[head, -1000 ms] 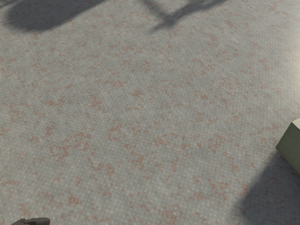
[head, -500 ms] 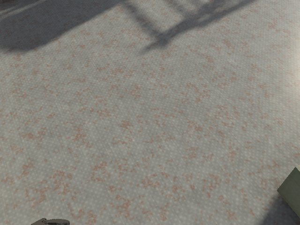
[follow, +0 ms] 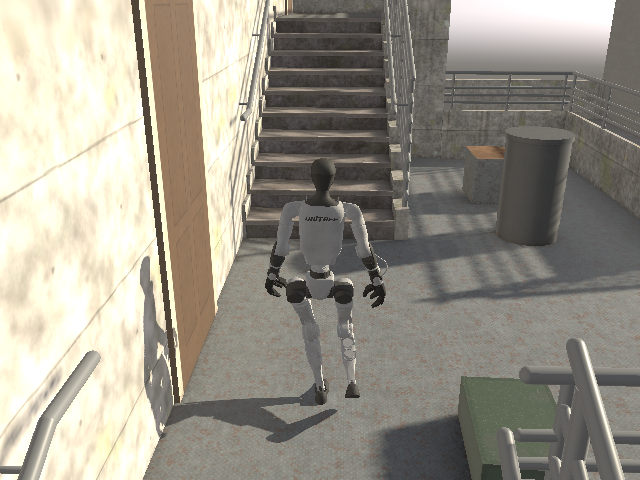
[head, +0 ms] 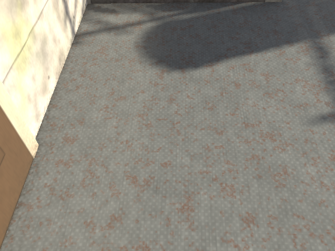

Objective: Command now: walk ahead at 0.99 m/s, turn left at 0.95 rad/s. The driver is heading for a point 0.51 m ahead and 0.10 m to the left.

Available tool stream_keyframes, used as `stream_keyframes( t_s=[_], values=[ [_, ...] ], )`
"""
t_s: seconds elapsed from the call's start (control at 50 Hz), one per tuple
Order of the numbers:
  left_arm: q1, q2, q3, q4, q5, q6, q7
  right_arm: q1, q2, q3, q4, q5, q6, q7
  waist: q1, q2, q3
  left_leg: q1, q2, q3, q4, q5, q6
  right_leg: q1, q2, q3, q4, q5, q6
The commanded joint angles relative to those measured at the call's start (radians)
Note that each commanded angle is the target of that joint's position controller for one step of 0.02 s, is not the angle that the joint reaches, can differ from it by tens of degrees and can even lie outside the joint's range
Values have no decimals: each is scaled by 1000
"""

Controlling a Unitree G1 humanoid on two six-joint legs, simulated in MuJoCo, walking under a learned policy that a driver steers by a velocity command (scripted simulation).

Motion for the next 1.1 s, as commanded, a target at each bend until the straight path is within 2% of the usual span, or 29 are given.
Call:
stream_keyframes(
  t_s=[0.02, 0.12, 0.2, 0.24, 0.26, 0.28, 0.3, 0.32, 0.34, 0.36, 0.38, 0.42, 0.46, 0.48, 0.5, 0.56, 0.62, 0.68, 0.7, 0.72, 0.74, 0.78, 0.84, 0.9, 0.98, 1.02, 1.04, 1.06, 1.1],
  values=[
    [27, 168, 29, -100, 29, 19, -1, 10, -129, -30, -70, 9, -54, -21, 61, -140, 34, 89, 314, -592, -474, 45, 153, -299, -70, 11, -122, -27, 43],
    [-250, 113, 2, -216, -6, 37, -27, 68, -141, -38, -58, 19, -86, -9, -23, -50, 73, -58, 182, -438, -505, 310, 78, -159, -48, -71, -613, 326, 62],
    [-325, 135, 2, -247, -28, 28, -26, 133, -168, -54, -38, 27, -83, -7, -88, 16, -2, 167, 224, -476, -434, 598, 20, -86, 27, -73, -841, 454, 18],
    [-237, 180, 19, -225, -29, 25, -15, 101, -196, -61, -46, 25, -81, -16, -39, 24, -71, 228, 221, -484, -305, 808, -29, 93, 80, -61, -925, 377, 2],
    [-111, 237, 43, -192, -37, 21, -2, 76, -231, -67, -49, 15, -82, -15, 30, 30, -159, 244, 222, -488, -145, 914, -55, 241, 101, -50, -904, 283, -8],
    [103, 282, 67, -142, -43, 18, 16, 10, -251, -70, -61, 7, -87, -9, 164, 31, -251, 166, 198, -470, 90, 893, -73, 466, 77, -53, -902, 213, -16],
    [320, 348, 97, -100, -19, 14, 40, -18, -150, -44, -83, 3, -101, -7, 244, -53, -366, 10, 146, -404, 416, 605, -83, 708, -89, 103, -891, -85, -43],
    [291, 399, 104, -103, 30, 10, 39, 98, 30, 4, -126, 44, -98, -10, 112, -352, -459, -287, 45, -296, 702, -249, -105, 890, -400, 602, -1056, -372, -111],
    [161, 354, 111, -119, 11, 22, 28, 73, -50, 12, -142, 33, -85, -15, 81, -346, -413, -397, 112, -231, 765, -136, -94, 767, -396, 839, -1218, -564, -142],
    [65, 256, 90, -127, 1, 24, 24, -3, -109, -2, -124, 6, -69, -12, 69, -199, -235, -403, 176, -204, 727, -25, -103, 600, -335, 651, -1223, -443, -148],
    [29, 194, 76, -112, -1, 24, 21, -35, -115, -5, -111, -6, -57, -6, 49, -79, -124, -374, 216, -181, 675, 25, -120, 474, -284, 450, -1194, -123, -147],
    [80, 147, 55, -52, -4, 6, 12, -52, -70, 0, -122, -18, -32, 9, 19, -73, -62, -322, 232, -170, 634, -32, -149, 349, -234, 225, -1151, 480, -150],
    [126, 144, 54, 2, -29, -30, -16, -76, -35, 8, -151, -23, -15, 19, -4, -108, -65, -321, 223, -167, 569, -52, -165, 331, -223, 103, -1146, 825, -149],
    [-35, 165, 70, -41, -85, -38, -7, -56, -39, 6, -170, 80, -24, 1, -44, -175, -36, -336, 260, -187, 502, -53, -180, 318, -178, 45, -1163, 806, -141],
    [-81, 176, 70, -48, -93, -42, -1, -104, -40, 18, -186, 78, -31, 0, -44, -160, -21, -314, 258, -160, 388, -14, -193, 256, -168, 0, -1196, 807, -142],
    [-65, 266, 93, -29, -84, -42, 15, -198, -20, 39, -225, 25, -58, 31, -21, -107, -58, -41, 224, -76, -2, 294, -213, 143, -97, -131, -1227, 769, -129],
    [-37, 325, 108, -13, -86, -42, 16, -188, -84, 22, -239, 13, -63, 52, -42, -109, -97, 75, 193, -83, -87, 354, -167, 233, -131, -122, -1140, 866, -134],
    [18, 294, 88, 5, -85, -23, 13, -32, -167, -13, -199, -10, -42, 10, -128, -31, -182, 336, 198, -98, -202, 587, -100, 206, -49, -180, -746, 762, -57],
    [107, 200, 52, -12, -27, -17, 5, -28, -252, -19, -220, -24, -36, -14, -65, 249, -272, 564, 455, -379, -79, 1227, 17, -40, 60, -196, -332, -154, -3],
    [260, 198, 29, 29, -72, -10, -14, -26, -200, 9, -244, -56, -35, -12, -40, 290, -554, 734, 683, -720, -116, 1248, 246, -165, 117, -1, -53, -426, 19],
    [177, 305, 52, 35, -87, 5, -18, -51, -135, 15, -253, -25, -30, 0, -84, 92, -530, 638, 610, -639, -181, 1067, 216, -164, 68, 53, -45, -360, 31],
    [21, 266, 42, -6, -71, 27, 1, -133, -96, 28, -228, 18, -31, -3, -46, -22, -270, 400, 498, -467, -234, 832, 114, -231, 5, -6, -184, -260, 55],
    [51, 216, 31, -7, -60, 66, 17, -199, -103, 28, -212, -20, -30, -10, 34, 41, -215, 97, 438, -355, -297, 823, 73, -19, 9, -24, -361, -181, 77],
    [41, 167, 17, -1, -43, 83, 30, -215, -87, 28, -182, -20, -31, -14, 40, 86, -251, 30, 393, -271, -308, 749, 47, 115, 29, -47, -597, -66, 84],
    [-23, 164, 24, 0, -42, 106, 26, -209, -73, 33, -138, -10, -20, -22, 40, 91, -208, -51, 363, -274, -333, 168, -25, 271, 58, -64, -873, 162, 49],
    [-69, 187, 28, -20, -18, 107, 26, -140, -17, 55, -93, -17, -28, -19, 27, 46, -120, -141, 303, -266, -335, -189, -136, 336, 14, -12, -1012, 215, -11],
    [-93, 227, 29, -48, -11, 109, 27, -116, -5, 59, -81, -26, -35, -22, 6, -56, -97, -171, 256, -217, -238, -230, -193, 331, -102, 93, -1046, 339, -60],
    [-139, 248, 36, -36, -8, 105, 17, -75, -17, 52, -90, -16, -33, -28, -48, -203, -109, 14, 209, -125, -208, -119, -224, 87, -143, 135, -1114, 112, -128],
    [-190, 163, 15, -32, -20, 78, -3, -136, -43, 43, -81, -28, -23, -41, -35, -151, -58, 132, 217, -134, -183, 76, -249, 2, -31, 66, -1122, -90, -66]
  ],
)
